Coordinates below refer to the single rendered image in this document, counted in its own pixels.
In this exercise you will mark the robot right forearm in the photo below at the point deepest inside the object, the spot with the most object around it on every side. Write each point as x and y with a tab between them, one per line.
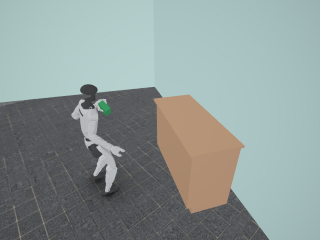
98	141

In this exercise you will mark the robot left hand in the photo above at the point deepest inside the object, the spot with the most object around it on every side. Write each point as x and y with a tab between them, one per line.
98	108

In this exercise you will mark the sponge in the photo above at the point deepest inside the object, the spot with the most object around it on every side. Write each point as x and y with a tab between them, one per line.
103	106

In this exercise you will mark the robot torso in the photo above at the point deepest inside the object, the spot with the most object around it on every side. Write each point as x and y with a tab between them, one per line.
83	113

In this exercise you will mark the table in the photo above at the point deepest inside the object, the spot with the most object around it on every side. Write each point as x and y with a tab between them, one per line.
200	153

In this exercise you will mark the robot right upper arm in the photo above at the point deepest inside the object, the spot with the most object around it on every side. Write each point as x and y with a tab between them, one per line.
92	123

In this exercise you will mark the robot right hand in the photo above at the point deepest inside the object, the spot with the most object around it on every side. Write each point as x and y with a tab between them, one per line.
116	150

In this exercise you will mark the robot left upper arm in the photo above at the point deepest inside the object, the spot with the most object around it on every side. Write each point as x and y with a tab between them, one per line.
76	113

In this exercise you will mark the robot left foot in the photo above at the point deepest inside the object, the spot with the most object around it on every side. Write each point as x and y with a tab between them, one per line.
101	174

